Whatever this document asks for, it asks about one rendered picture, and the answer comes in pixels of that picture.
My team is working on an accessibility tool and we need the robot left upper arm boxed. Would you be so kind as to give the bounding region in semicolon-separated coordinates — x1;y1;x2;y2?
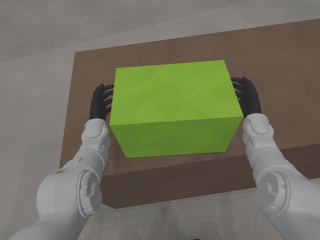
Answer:
9;169;102;240

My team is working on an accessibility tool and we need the left robot hand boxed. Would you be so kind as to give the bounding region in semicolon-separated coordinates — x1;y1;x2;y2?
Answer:
89;83;114;121

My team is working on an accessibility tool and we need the robot right upper arm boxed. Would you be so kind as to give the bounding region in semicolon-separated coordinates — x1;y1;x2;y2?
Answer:
254;171;320;240

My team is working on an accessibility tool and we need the robot left forearm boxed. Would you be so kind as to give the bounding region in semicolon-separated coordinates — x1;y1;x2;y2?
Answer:
36;118;111;215

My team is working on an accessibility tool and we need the pedestal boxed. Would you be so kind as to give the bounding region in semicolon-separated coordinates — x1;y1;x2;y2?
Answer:
59;18;320;209

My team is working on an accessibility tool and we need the carton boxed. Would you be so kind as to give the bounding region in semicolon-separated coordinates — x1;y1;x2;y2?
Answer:
109;60;243;158

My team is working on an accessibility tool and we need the right robot hand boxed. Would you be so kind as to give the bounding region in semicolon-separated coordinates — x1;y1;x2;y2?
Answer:
230;76;262;118

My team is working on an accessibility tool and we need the robot right forearm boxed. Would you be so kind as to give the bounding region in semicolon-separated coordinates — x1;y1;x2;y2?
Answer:
242;113;311;187

